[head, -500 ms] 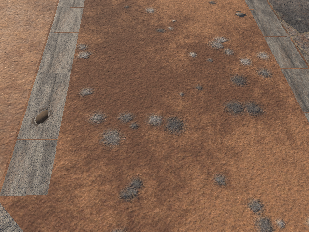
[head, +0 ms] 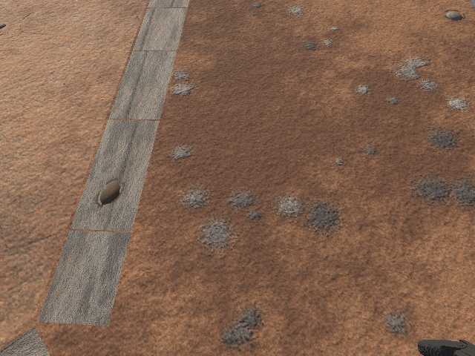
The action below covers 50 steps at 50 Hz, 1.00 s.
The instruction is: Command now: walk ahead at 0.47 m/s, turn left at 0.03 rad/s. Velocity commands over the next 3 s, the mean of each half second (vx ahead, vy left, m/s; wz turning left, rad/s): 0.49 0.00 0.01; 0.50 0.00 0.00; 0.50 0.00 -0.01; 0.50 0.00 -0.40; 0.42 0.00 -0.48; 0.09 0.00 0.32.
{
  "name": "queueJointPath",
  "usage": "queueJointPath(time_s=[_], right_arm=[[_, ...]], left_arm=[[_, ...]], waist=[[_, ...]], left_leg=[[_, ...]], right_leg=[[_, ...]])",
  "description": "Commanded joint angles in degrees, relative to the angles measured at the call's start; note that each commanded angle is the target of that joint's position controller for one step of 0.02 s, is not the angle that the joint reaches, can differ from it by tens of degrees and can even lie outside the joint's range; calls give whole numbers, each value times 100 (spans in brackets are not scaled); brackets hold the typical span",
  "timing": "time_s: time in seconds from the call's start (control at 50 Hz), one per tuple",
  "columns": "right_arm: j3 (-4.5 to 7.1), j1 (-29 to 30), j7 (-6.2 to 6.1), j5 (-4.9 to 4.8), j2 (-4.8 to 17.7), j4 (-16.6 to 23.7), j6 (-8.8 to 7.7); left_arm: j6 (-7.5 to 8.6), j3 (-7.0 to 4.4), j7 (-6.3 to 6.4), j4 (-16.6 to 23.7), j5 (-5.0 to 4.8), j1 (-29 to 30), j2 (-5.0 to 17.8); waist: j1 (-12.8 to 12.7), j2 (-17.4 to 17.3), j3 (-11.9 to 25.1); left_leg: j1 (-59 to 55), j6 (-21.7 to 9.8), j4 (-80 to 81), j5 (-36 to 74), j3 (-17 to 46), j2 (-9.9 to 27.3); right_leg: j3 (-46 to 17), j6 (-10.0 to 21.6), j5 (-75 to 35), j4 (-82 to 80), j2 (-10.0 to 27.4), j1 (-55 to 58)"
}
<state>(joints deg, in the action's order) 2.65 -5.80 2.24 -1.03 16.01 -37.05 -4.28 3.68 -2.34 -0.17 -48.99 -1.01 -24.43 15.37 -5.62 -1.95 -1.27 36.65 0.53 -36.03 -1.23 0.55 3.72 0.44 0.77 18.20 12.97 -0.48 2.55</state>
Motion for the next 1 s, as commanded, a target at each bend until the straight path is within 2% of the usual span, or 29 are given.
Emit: queueJointPath(time_s=[0.02, 0.06, 0.08, 0.1, 0.12, 0.14, 0.16, 0.18, 0.2, 0.22, 0.24, 0.28, 0.32, 0.36, 0.44, 0.52, 0.6, 0.62, 0.64, 0.66, 0.68, 0.7, 0.72, 0.74, 0.76, 0.78, 0.84, 0.9, 1.0], right_arm=[[64, 782, 75, -44, 354, 633, -128], [158, 461, 70, -20, 568, 576, -126], [257, -120, 33, 2, 732, 424, -109], [379, -1001, -29, 4, 953, 173, -75], [482, -2018, -119, 70, 1389, 5, -17], [486, -2050, -45, 107, 1683, -87, -37], [340, -1880, -45, 56, 1056, -42, -48], [268, -1485, -64, 37, 886, -45, -55], [238, -1143, -63, 66, 832, -27, -60], [209, -900, -44, 121, 717, -24, -70], [191, -773, -44, 183, 653, -25, -101], [191, -699, -40, 119, 585, -109, -182], [216, -740, -59, 88, 680, -240, -235], [235, -889, -107, 96, 757, -360, -225], [254, -1182, -171, 43, 903, -543, -157], [280, -1643, -193, -8, 1014, -818, -47], [326, -1652, -251, -26, 1129, -952, 94], [331, -1541, -266, -22, 1170, -947, 127], [277, -1505, -283, 10, 1056, -932, 156], [140, -1575, -306, 152, 755, -781, 145], [-43, -2395, -239, 97, 80, -741, 21], [77, -1950, -200, -15, 698, -815, -90], [155, -1369, -169, -144, 947, -621, -155], [130, -1046, -193, -109, 883, -537, -182], [148, -901, -208, -5, 828, -511, -172], [159, -1036, -205, 16, 767, -539, -125], [117, -1168, -235, 39, 513, -622, 41], [86, -601, -245, 101, 434, -443, 66], [9, 361, -136, 53, 269, -226, -44]], left_arm=[[28, -284, 39, 248, -73, 36, 1140], [-19, -324, 58, 234, -70, 83, 1244], [-53, -329, 72, 237, -66, 143, 1268], [-71, -279, 92, 266, -16, 125, 1160], [-61, -130, 105, 429, 177, 25, 774], [56, 58, 55, 503, 62, -760, 108], [157, -102, 11, 462, -91, -172, 831], [212, -172, -19, 661, -190, 442, 1047], [241, -141, 5, 706, -124, 701, 944], [229, -160, 14, 715, -15, 781, 879], [181, -164, -4, 691, -8, 622, 819], [65, -138, 1, 617, -5, 461, 648], [-16, -123, 25, 713, 49, 747, 577], [-11, -105, 26, 854, 94, 1185, 538], [97, -36, -67, 1049, 71, 1992, 394], [161, -25, -194, 1303, 13, 2636, 425], [193, -97, -282, 1369, 28, 2459, 623], [196, -171, -261, 1260, 42, 2000, 751], [188, -310, -208, 1007, 55, 1123, 1005], [158, -424, -140, 829, 105, 73, 1431], [141, -481, -180, 716, 106, -86, 1750], [136, -332, -177, 781, 38, -79, 1154], [137, -264, -152, 817, 47, 313, 984], [132, -238, -142, 865, 78, 691, 929], [139, -208, -152, 885, 131, 934, 814], [170, -179, -154, 895, 192, 1059, 726], [263, -190, -161, 779, 109, 1089, 713], [251, -240, -93, 620, 98, 890, 876], [166, -265, -23, 387, 29, 480, 1018]], waist=[[143, 810, -416], [429, 870, -155], [794, 849, 251], [1221, 778, 830], [1509, -90, 1765], [947, -1753, 2612], [1203, -1038, 2032], [1143, -691, 1127], [960, -131, 715], [779, -35, 409], [583, -266, 406], [425, -289, 354], [408, -176, 87], [515, -58, -89], [819, -13, -233], [1054, -24, -352], [799, -224, -130], [511, -285, 174], [90, -206, 763], [-250, 420, 1686], [225, 1960, 2357], [-83, 1335, 2176], [-46, 1021, 1309], [124, 523, 822], [283, 373, 463], [478, 558, 423], [661, 575, 281], [552, 454, 36], [185, 476, -168]], left_leg=[[-317, -171, 472, 144, -97, -173], [-889, -382, 593, -193, -191, -336], [-1741, -544, 695, -223, -340, -495], [-3064, -712, 649, -187, -329, -472], [-4852, -1070, 408, -251, 1081, 773], [-6137, -1934, 1403, -2054, 4015, 1892], [-5728, -1681, 1898, -2723, 4101, 1698], [-4949, -1467, 1966, -2327, 3187, 1526], [-4152, -1390, 2056, -1522, 2582, 1310], [-3540, -1380, 2208, -921, 2115, 1091], [-3149, -1412, 2356, -585, 1875, 993], [-2789, -1501, 2645, -331, 1480, 883], [-2543, -1537, 2863, -133, 1168, 864], [-2598, -1520, 2966, 12, 936, 809], [-2725, -1276, 2983, 133, 410, 593], [-3432, -1227, 2727, 127, 451, 863], [-4149, -1017, 2041, 1392, 512, 1086], [-4142, -918, 1478, 2379, 383, 960], [-3799, -752, 423, 2826, 148, 664], [-2594, -531, -1395, 1237, -93, 311], [-294, -178, -3263, -2877, 103, -778], [369, -238, -3849, -3200, 803, -537], [725, -298, -3891, -2717, 649, -257], [587, -296, -3636, -2188, 452, 33], [408, -260, -3323, -1863, 404, 201], [23, -232, -3149, -1650, 459, 348], [-195, -83, -2637, -1398, 363, 434], [184, 70, -1726, -554, 308, 474], [-121, 47, -34, 733, 37, 207]], right_leg=[[-675, 879, -2198, -363, 1470, -362], [-569, 755, -3586, 159, 1520, -39], [-362, 648, -4568, 910, 1379, -74], [-166, 485, -4741, 2024, 1123, -550], [26, 291, -2739, 3975, 773, -1820], [-439, 55, 1387, 5718, -257, -3612], [-884, 115, 1384, 6233, 42, -4267], [-670, 180, 858, 6201, 305, -4571], [-540, 169, 345, 5940, 564, -4373], [-498, 131, 26, 5648, 718, -4192], [-551, 97, -181, 5538, 853, -3851], [-495, -6, -297, 5258, 917, -3640], [-441, -124, -599, 4839, 957, -3875], [-429, -218, -1215, 4190, 979, -4159], [-182, -194, -2401, 2674, 739, -3910], [-142, -68, -2396, 1966, 566, -3997], [-31, 239, -1494, 1616, 333, -3575], [160, 366, -1415, 1504, 137, -2870], [243, 550, -1574, 1498, 60, -1582], [-916, 917, -1854, 1770, 1100, 252], [-3754, 1815, -334, 1066, 2257, 2053], [-4150, 1637, 492, 556, 2178, 1952], [-3315, 1419, 351, 430, 2032, 1247], [-2717, 1323, -262, 312, 1838, 424], [-2308, 1329, -849, 139, 1672, -262], [-2031, 1324, -1277, -1, 1545, -686], [-1365, 1377, -1803, -385, 1350, -1158], [-937, 1345, -2162, -578, 1264, -1128], [-406, 1083, -1992, -620, 1051, -942]])
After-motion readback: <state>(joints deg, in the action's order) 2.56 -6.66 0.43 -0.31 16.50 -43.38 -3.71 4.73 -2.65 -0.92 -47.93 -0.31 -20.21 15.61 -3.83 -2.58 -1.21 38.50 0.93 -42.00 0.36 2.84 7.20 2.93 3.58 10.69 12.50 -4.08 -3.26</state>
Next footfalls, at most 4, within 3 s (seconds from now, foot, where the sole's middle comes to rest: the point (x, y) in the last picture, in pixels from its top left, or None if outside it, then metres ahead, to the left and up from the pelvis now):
0.10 left None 0.25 0.13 -0.78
0.64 right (314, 325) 0.56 -0.10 -0.78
1.20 left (241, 228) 0.86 0.13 -0.78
1.74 right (317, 165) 1.14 -0.12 -0.78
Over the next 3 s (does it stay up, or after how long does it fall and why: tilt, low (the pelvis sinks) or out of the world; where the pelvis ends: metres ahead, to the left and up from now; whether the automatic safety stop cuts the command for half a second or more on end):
stays up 1.46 -0.11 -0.01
